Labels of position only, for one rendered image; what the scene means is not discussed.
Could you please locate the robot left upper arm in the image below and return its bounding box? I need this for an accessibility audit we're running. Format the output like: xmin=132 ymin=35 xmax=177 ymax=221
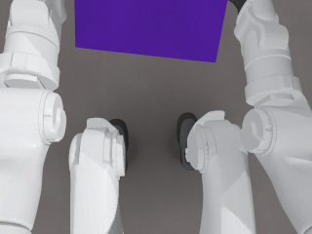
xmin=0 ymin=87 xmax=66 ymax=234

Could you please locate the left robot forearm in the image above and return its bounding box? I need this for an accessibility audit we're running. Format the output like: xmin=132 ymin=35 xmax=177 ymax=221
xmin=0 ymin=0 xmax=67 ymax=91

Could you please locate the right robot forearm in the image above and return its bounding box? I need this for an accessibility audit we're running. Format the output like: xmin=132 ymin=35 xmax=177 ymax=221
xmin=234 ymin=0 xmax=312 ymax=113

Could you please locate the carton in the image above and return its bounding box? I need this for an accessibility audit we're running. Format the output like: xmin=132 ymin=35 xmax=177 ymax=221
xmin=74 ymin=0 xmax=228 ymax=62

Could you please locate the right robot shin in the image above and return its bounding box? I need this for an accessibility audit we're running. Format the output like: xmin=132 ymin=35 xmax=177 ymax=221
xmin=185 ymin=110 xmax=249 ymax=168

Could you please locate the robot right hand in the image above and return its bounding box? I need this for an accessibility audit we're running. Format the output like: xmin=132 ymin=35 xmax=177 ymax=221
xmin=228 ymin=0 xmax=247 ymax=15

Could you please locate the robot left thigh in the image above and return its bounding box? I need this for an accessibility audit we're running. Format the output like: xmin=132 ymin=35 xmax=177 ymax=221
xmin=70 ymin=127 xmax=126 ymax=234

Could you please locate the robot right upper arm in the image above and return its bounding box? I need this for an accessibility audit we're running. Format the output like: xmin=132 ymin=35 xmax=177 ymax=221
xmin=240 ymin=105 xmax=312 ymax=234

